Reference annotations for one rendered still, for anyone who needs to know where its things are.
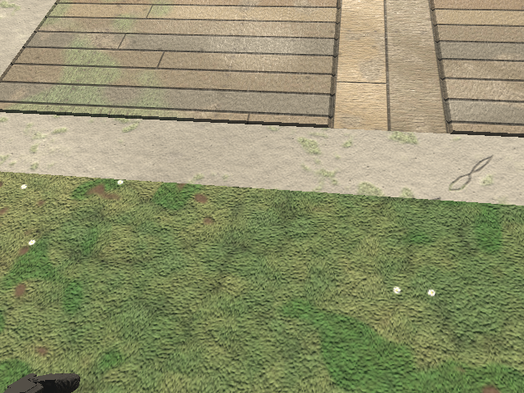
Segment robot left hand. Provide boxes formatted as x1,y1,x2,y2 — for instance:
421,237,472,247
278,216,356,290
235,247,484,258
3,373,80,393

